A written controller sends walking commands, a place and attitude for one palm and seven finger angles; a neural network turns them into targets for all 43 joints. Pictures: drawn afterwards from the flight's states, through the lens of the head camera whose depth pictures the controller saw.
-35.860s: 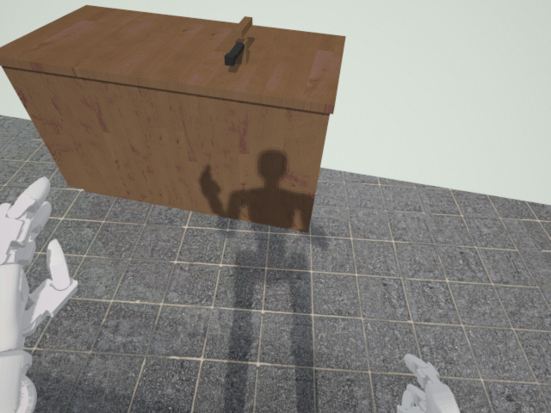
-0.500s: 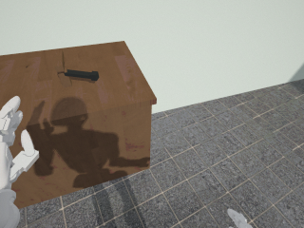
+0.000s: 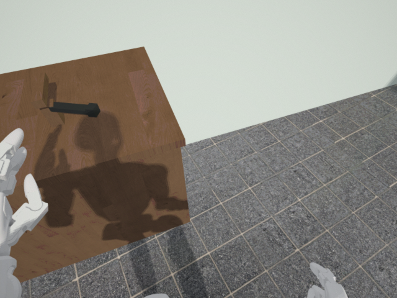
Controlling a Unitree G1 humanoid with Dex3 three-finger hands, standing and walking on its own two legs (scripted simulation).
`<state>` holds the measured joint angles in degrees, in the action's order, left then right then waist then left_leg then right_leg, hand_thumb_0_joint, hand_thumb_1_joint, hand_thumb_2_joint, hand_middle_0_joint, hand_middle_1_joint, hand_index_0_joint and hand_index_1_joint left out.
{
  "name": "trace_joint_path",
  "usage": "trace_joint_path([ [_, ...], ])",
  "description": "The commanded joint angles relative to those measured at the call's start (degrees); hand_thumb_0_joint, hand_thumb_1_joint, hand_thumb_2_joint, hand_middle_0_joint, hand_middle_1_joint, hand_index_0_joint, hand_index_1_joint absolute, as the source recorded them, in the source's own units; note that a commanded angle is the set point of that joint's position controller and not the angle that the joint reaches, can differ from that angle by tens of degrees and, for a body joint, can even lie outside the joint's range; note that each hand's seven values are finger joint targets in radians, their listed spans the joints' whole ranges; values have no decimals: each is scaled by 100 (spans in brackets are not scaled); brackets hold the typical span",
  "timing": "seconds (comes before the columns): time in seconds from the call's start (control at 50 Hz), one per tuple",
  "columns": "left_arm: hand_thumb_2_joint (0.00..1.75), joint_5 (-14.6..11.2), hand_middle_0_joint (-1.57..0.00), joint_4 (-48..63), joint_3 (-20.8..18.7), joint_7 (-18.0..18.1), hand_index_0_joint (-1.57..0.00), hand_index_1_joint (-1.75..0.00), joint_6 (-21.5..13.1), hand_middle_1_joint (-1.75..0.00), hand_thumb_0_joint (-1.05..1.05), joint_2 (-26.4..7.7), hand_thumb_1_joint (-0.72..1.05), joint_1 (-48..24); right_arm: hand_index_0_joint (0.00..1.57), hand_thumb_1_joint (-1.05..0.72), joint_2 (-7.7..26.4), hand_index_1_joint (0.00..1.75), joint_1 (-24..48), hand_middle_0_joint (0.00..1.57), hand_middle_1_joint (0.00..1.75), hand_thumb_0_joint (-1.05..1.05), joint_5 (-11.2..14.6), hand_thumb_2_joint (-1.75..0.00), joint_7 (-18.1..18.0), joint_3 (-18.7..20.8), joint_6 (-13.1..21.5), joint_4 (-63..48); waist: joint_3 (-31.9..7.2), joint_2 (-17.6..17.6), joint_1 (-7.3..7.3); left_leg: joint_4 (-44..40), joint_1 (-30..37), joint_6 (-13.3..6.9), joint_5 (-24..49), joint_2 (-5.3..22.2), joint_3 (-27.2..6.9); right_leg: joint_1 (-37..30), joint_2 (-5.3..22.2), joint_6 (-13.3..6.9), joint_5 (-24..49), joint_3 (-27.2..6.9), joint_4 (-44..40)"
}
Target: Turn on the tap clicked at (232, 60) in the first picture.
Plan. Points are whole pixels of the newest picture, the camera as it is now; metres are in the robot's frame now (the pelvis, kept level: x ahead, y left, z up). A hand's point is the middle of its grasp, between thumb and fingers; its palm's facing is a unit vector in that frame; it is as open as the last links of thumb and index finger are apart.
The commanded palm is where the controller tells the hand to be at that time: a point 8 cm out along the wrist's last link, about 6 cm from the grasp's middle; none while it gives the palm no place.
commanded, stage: come to a stop and stand still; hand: left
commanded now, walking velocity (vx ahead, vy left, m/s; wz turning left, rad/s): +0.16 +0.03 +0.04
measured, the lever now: (92, 110) +0.57 +0.33 +0.03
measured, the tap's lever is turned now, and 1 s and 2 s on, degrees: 61 61 61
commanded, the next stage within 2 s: none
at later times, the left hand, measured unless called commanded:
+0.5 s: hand (71, 161) +0.30 +0.23 +0.15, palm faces +0.37 -0.80 -0.46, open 7.4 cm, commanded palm +0.24 +0.27 +0.18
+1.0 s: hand (82, 184) +0.26 +0.20 +0.14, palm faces +0.24 -0.86 -0.46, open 7.4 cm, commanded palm +0.21 +0.26 +0.18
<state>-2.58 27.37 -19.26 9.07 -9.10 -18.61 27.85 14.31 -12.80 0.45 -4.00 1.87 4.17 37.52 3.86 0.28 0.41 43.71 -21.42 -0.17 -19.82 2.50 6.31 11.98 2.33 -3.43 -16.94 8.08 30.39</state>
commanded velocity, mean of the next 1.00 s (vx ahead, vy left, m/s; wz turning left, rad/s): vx -0.06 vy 0.02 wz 0.00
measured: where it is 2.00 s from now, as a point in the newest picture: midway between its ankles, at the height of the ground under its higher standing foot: outside the picture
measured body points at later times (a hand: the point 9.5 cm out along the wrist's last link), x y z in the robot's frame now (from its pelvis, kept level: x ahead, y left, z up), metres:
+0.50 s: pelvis +0.08 -0.01 +0.00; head +0.12 -0.03 +0.44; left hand +0.28 +0.27 +0.18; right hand +0.27 -0.24 -0.10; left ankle +0.09 +0.11 -0.74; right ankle +0.01 -0.08 -0.74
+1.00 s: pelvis +0.04 -0.01 -0.01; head +0.07 -0.02 +0.44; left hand +0.25 +0.25 +0.17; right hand +0.19 -0.26 -0.09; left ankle +0.08 +0.11 -0.72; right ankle +0.01 -0.08 -0.74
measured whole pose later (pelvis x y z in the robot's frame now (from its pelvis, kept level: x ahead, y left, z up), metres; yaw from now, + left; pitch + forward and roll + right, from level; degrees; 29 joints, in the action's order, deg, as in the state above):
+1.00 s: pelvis +0.04 -0.01 -0.01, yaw -3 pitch -1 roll +0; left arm -1.7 27.0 -18.5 4.4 -11.4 -20.2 28.2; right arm 13.8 -12.2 1.2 -0.1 1.1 5.4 31.7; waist 4.4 1.3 0.1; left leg 42.1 -22.2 -0.8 -17.5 1.1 0.9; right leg 12.4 -3.9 -4.3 -18.6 2.0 31.6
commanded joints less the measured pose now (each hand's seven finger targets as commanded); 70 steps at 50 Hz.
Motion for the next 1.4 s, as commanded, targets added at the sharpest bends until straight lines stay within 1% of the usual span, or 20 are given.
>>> trace_joint_path([
  [0.0,90,-92,-20,1334,-670,199,-20,-30,-352,-30,0,-1159,90,-563,20,-90,293,30,675,20,30,0,8,-90,-71,137,347,-1091,-847,-275,-86,-1486,925,-86,743,-124,171,-249,1008,-206,790,-1046,-603],
  [0.1,90,-50,-20,1040,-673,179,-20,-30,-191,-30,0,-1142,90,-569,20,-90,377,30,622,20,30,0,36,-90,-57,92,328,-1152,-498,1582,-23,-2813,1217,-1060,819,1606,-2716,1286,-94,370,-1518,-634,1475],
  [0.16,90,20,-20,1314,-706,166,-20,-30,-157,-30,0,-1262,90,-459,20,-90,347,30,634,20,30,0,28,-90,-6,39,431,-1156,-864,982,-148,-1680,1264,-570,3163,1032,-1264,255,-21,420,56,-674,-404],
  [0.22,90,-80,-20,1347,-558,75,-20,-30,-66,-30,0,-1110,90,-218,20,-90,342,30,724,20,30,0,74,-90,60,111,356,-1286,-1041,-631,-44,-602,477,101,2048,43,-221,-774,759,306,4918,-1623,-623],
  [0.26,90,-85,-20,1236,-813,91,-20,-30,-123,-30,0,-1344,90,-214,20,-90,263,30,793,20,30,0,59,-90,28,32,315,-1323,-1057,-658,-155,-507,-244,79,339,-177,-227,-1441,1092,317,6320,-1719,-417],
  [0.34,90,-64,-20,882,-815,42,-20,-30,-160,-30,0,-1288,90,-444,20,-90,234,30,815,20,30,0,8,-90,-48,-34,183,-1321,-1086,-690,-177,-1062,-132,47,758,-169,-332,-1693,1006,269,6160,-1413,-214],
  [0.44,90,-82,-20,1176,-709,30,-20,-30,-78,-30,0,-1293,90,-459,20,-90,401,30,837,20,30,0,59,-90,-58,61,50,-1404,-1477,-197,-156,-1490,1660,-166,4017,219,-351,-690,478,651,5004,-1023,-32],
  [0.54,90,3,-20,1654,-581,103,-20,-30,112,-30,0,-1218,90,47,20,-90,365,30,747,20,30,0,8,-90,20,95,87,-1422,-1576,1042,-175,-1845,2292,-451,5437,1067,-1186,334,-112,395,-409,-780,142],
  [0.66,90,-144,-20,1524,-861,176,-20,-30,120,-30,0,-1350,90,318,20,-90,420,30,747,20,30,0,79,-90,-32,91,57,-1434,-1710,-249,-68,-988,908,36,3007,183,-370,-1076,614,405,4890,-1298,-558],
  [0.68,90,546,-20,2652,-4122,95,-20,-30,-713,-30,0,-5439,90,-5681,20,-90,521,30,-311,20,30,0,-184,-90,-7,390,505,-1460,-467,-1407,-268,-1085,335,92,1856,-340,446,50,430,879,6030,-1077,-992],
  [0.7,90,151,-20,-810,-2183,-175,-20,-30,-601,-30,0,-2493,90,-2490,20,-90,112,30,371,20,30,0,-105,-90,30,178,537,-1148,-1490,-1115,-333,-1797,356,-65,2176,-525,-246,-1073,621,293,5982,-1482,141],
  [0.72,90,0,-20,-893,-1549,-235,-20,-30,-508,-30,0,-1616,90,-1713,20,-90,331,30,411,20,30,0,139,-90,161,259,563,-1345,-1649,536,-342,-2508,1328,-160,2932,-197,-43,-850,559,481,5561,-1544,547],
  [0.74,90,-33,-20,-462,-1130,-306,-20,-30,-671,-30,0,-1320,90,-1184,20,-90,413,30,239,20,30,0,114,-90,234,230,562,-1365,-2095,939,-243,-1414,2281,-454,4014,147,-228,-176,382,791,4807,-1242,775],
  [0.78,90,-60,-20,354,-552,-398,-20,-30,-510,-30,0,-847,90,-524,20,-90,486,30,325,20,30,0,151,-90,496,272,458,-1510,-1944,485,-180,-1202,2611,-872,4825,677,-894,682,-18,1002,2070,-938,1278],
  [0.82,90,-28,-20,506,-534,-410,-20,-30,-333,-30,0,-845,90,68,20,-90,446,30,484,20,30,0,188,-90,593,257,455,-1740,-1400,96,-277,-1282,1581,-660,4161,800,-912,203,-80,717,832,-846,150],
  [0.9,90,-6,-20,1037,-1258,-206,-20,-30,-517,-30,0,-1625,90,-148,20,-90,407,30,595,20,30,0,119,-90,388,98,394,-1688,-985,-1242,-257,126,-413,-149,169,-318,-352,-867,938,481,5119,-2038,-799],
  [0.98,90,-27,-20,1376,-1245,-48,-20,-30,-740,-30,0,-1566,90,-912,20,-90,267,30,698,20,30,0,11,-90,198,-62,573,-1500,-1137,-214,-282,-546,-3,-97,383,-243,-667,-812,915,-41,4068,-1937,-673],
  [1.06,90,-19,-20,913,-765,-107,-20,-30,-696,-30,0,-1199,90,-1311,20,-90,435,30,731,20,30,0,-65,-90,90,-10,647,-1299,-921,51,-276,-1717,1660,-230,1745,-35,-890,382,182,495,926,-1597,-1178],
  [1.14,90,107,-20,879,-287,-236,-20,-30,-649,-30,0,-962,90,-1406,20,-90,396,30,733,20,30,0,-90,-90,129,-88,608,-1360,-604,558,-190,-2457,1141,-243,247,44,-1246,308,-158,413,-463,-1347,-1500],
  [1.38,90,171,-20,811,-515,-274,-20,-30,-580,-30,0,-1139,90,-1224,20,-90,387,30,624,20,30,0,-142,-90,156,-99,527,-1536,-813,905,-257,-3888,56,-39,-1699,310,-1563,-773,-647,266,-184,-726,-561],
])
